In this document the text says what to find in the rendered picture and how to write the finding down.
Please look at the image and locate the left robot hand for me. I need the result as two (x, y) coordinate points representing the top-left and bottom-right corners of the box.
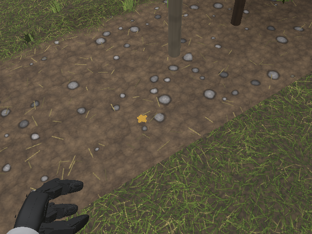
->
(14, 177), (90, 234)

